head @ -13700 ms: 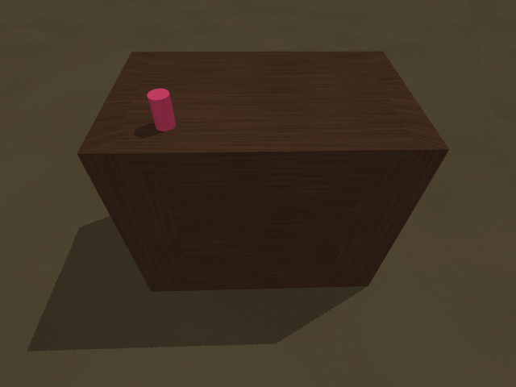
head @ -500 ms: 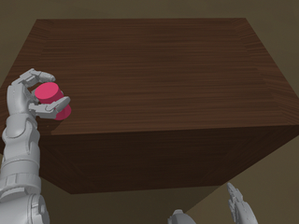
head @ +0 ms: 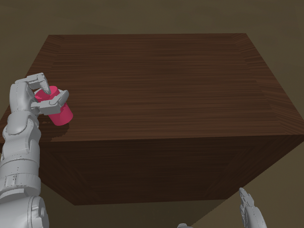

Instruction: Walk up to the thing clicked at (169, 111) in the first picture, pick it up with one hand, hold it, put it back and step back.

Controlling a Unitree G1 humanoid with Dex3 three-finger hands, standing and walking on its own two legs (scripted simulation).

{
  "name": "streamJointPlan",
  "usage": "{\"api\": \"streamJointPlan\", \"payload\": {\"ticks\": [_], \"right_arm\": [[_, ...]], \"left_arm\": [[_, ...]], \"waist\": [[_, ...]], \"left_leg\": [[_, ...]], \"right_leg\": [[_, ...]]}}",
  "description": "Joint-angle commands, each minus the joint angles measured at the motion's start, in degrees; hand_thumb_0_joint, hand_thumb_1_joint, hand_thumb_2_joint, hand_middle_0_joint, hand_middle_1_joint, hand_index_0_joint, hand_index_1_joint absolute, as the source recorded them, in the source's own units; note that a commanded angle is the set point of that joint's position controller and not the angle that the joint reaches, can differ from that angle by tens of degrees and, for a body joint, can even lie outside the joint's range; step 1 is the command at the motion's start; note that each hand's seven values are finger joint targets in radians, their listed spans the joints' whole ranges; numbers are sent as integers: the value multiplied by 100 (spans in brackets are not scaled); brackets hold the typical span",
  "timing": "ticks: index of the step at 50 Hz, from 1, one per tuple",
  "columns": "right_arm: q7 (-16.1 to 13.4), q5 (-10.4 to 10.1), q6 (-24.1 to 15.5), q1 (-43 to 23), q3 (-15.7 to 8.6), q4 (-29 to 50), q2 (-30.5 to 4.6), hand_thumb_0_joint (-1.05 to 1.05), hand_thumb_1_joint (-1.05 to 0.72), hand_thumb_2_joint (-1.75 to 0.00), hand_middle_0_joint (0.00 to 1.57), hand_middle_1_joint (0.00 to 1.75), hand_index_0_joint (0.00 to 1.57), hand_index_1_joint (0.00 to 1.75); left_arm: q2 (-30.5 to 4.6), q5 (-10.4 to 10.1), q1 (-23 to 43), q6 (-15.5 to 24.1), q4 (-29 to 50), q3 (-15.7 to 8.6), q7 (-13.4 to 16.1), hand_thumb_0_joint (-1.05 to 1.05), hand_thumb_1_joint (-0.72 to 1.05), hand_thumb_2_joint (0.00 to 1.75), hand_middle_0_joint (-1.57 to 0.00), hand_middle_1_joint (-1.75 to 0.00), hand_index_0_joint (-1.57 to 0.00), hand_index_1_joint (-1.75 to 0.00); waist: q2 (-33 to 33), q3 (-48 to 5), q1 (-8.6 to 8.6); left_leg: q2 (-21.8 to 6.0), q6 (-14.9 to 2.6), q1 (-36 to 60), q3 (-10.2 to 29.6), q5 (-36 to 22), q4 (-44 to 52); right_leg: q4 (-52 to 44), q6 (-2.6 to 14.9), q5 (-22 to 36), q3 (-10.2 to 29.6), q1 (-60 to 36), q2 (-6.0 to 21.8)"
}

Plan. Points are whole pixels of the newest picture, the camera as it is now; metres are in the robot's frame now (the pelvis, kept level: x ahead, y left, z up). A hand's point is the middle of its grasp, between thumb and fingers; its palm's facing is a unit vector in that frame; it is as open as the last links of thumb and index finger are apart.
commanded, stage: settle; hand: left
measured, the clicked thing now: (55, 106) +0.42 +0.24 +0.09
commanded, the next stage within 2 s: lift in 0.38 s
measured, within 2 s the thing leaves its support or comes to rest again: neither
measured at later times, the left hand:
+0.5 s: hand (45, 85) +0.43 +0.24 +0.16, palm faces +0.24 -0.97 -0.01, open 4.8 cm
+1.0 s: hand (35, 75) +0.39 +0.22 +0.22, palm faces +0.22 -0.97 -0.02, open 4.8 cm
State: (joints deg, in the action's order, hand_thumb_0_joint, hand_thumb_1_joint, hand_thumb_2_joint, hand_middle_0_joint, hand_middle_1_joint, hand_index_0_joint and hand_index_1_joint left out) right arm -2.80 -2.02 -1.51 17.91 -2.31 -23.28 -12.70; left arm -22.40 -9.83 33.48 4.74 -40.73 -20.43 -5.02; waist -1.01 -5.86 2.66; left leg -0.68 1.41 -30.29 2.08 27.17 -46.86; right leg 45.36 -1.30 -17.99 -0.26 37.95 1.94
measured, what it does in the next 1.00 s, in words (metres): stands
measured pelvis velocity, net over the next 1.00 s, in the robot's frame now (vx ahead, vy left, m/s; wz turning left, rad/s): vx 0.01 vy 0.00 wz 0.01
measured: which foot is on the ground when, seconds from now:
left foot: down 0.00-1.00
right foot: down 0.00-1.00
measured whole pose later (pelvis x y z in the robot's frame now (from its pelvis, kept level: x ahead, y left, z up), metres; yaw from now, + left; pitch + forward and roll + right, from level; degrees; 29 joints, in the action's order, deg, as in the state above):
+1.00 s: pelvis +0.01 +0.00 +0.02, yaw +1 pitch +4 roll +0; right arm -3.1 -2.7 -8.3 18.2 -3.8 -29.2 -12.6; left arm -18.2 -10.6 28.0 -13.1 -17.4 -18.1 -2.2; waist -3.5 -5.9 -0.2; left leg -0.6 1.1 -18.3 2.5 24.0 -38.1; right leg 37.0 -1.6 -15.5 -0.9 25.6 2.2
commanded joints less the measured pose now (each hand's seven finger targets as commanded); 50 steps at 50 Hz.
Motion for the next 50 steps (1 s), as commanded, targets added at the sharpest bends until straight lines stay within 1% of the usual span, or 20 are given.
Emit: {"api": "streamJointPlan", "payload": {"ticks": [1,7,12,15,19,22,24,27,28,33,37,38,39,40,42,44,46,47,49,50], "right_arm": [[-104,-19,-353,-286,-307,980,-705,0,56,-5,5,5,5,5],[-130,-29,-444,-161,-187,689,-568,0,56,-5,5,5,5,5],[-159,-37,-527,-267,-323,640,-731,0,56,-5,5,5,5,5],[-142,-48,-586,-317,-198,673,-641,0,55,-5,5,5,5,5],[-172,-48,-610,-424,-396,500,-838,0,56,-5,5,5,5,5],[-158,-57,-623,-362,-196,376,-579,0,56,-5,5,5,5,5],[-177,-52,-666,-540,-418,353,-852,0,56,-5,5,5,5,5],[-164,-53,-686,-455,-315,495,-712,0,56,-5,5,5,5,5],[-195,-57,-710,-514,-495,607,-928,0,56,-5,5,5,5,5],[-156,-66,-743,-202,-269,456,-594,0,56,-5,5,5,5,5],[-125,-70,-800,-284,-289,475,-630,0,56,-4,5,5,5,5],[-134,-61,-833,-349,-503,592,-884,0,56,-4,5,5,5,5],[-117,-57,-820,-246,-402,531,-768,0,56,-4,5,5,5,5],[-95,-66,-845,-285,-271,605,-599,0,56,-4,5,5,5,5],[-126,-63,-883,-270,-585,476,-890,0,56,-4,5,5,5,5],[-76,-61,-924,-234,-321,422,-602,0,57,-4,5,5,5,5],[-100,-77,-966,-377,-486,292,-730,0,57,-4,5,5,5,5],[-80,-72,-997,-397,-378,360,-623,0,57,-4,5,5,5,5],[-82,-70,-1044,-450,-386,336,-635,0,57,-4,5,5,5,5],[-101,-69,-1054,-477,-549,316,-780,0,57,-4,5,5,5,5]], "left_arm": [[-1658,-78,2695,415,1578,-316,72,0,58,135,-145,-146,-146,-147],[-1496,-91,2744,289,1561,-178,83,0,60,140,-148,-150,-149,-151],[-1547,-86,2864,226,1564,-202,109,0,62,143,-148,-151,-149,-152],[-1484,-74,2891,177,1559,-137,110,0,60,142,-149,-151,-149,-152],[-1629,-98,2929,97,1609,-221,149,0,58,141,-148,-151,-148,-152],[-1491,-76,2934,30,1583,-152,178,0,60,142,-148,-151,-149,-152],[-1601,-79,3009,21,1599,-207,195,0,59,141,-147,-150,-147,-151],[-1437,-61,3010,-7,1704,-99,168,0,57,137,-145,-149,-147,-149],[-1522,-71,2881,-42,1714,-190,199,0,56,138,-146,-150,-148,-150],[-1340,-78,2680,-203,2123,-117,235,0,52,137,-145,-150,-148,-150],[-1200,-96,2663,-447,2645,-33,275,0,52,136,-144,-149,-147,-149],[-1302,-79,2537,-517,2728,-108,297,0,51,134,-143,-147,-145,-147],[-1233,-69,2535,-581,2895,-77,301,0,53,134,-142,-146,-145,-146],[-1176,-55,2550,-637,3107,-32,307,0,53,134,-142,-147,-145,-146],[-1235,-118,2349,-815,3361,-195,329,0,50,134,-142,-148,-145,-147],[-1034,-97,2296,-1001,3736,-40,319,0,52,133,-141,-146,-144,-145],[-1009,-122,1978,-1253,3749,-118,342,0,53,134,-140,-146,-143,-145],[-922,-132,2092,-1347,3954,-23,324,0,53,134,-141,-146,-143,-145],[-941,-174,1940,-1585,4043,-154,319,0,55,135,-141,-147,-144,-147],[-946,-179,1985,-1708,4178,-125,311,0,54,135,-141,-147,-144,-147]], "waist": [[-145,-2045,-50],[-258,-1893,-43],[-227,-1924,2],[-279,-2012,-10],[-303,-1978,-45],[-212,-1892,-64],[-252,-1853,-67],[-273,-2072,-93],[-156,-2128,-74],[-343,-2001,-168],[-504,-1827,-189],[-542,-2011,-167],[-487,-1997,-193],[-393,-1897,-240],[-330,-1874,-196],[-346,-1790,-252],[-256,-1538,-295],[-228,-1484,-262],[-75,-1541,-289],[-25,-1469,-234]], "left_leg": [[140,-119,168,-248,-1996,722],[117,-100,310,-241,-2013,829],[92,-85,461,-218,-2133,879],[50,-40,655,-169,-2178,924],[93,-69,599,-219,-2278,931],[107,-93,540,-232,-2176,975],[84,-68,582,-208,-2237,1026],[55,-20,761,-184,-2547,994],[83,-58,763,-207,-2425,1002],[89,-20,865,-220,-2812,1044],[42,45,1065,-177,-3012,1159],[12,77,1233,-148,-3149,1157],[32,59,1199,-164,-3136,1160],[69,13,1090,-192,-2939,1197],[78,0,1178,-194,-2989,1233],[90,-12,1222,-197,-2899,1289],[99,-23,1206,-183,-2704,1396],[111,-48,1226,-198,-2569,1419],[122,-82,1255,-198,-2597,1437],[151,-115,1282,-235,-2449,1455]], "right_leg": [[-497,154,1502,-125,-2009,-52],[-584,167,1437,-153,-1925,-70],[-617,175,1494,-162,-1914,-85],[-655,199,1422,-207,-1835,-109],[-691,186,1598,-179,-1989,-81],[-742,166,1543,-182,-2101,-65],[-745,183,1553,-198,-2033,-84],[-726,203,1750,-236,-2169,-96],[-769,179,1720,-218,-2264,-80],[-772,194,2004,-261,-2387,-83],[-824,229,1995,-310,-2249,-117],[-824,241,2041,-326,-2280,-131],[-853,233,2099,-327,-2384,-121],[-895,208,2040,-323,-2524,-100],[-936,192,2136,-333,-2596,-99],[-1010,190,2047,-349,-2567,-97],[-1079,188,1869,-368,-2542,-90],[-1150,173,1778,-373,-2533,-89],[-1178,150,1863,-373,-2693,-77],[-1237,124,1806,-347,-2645,-55]]}}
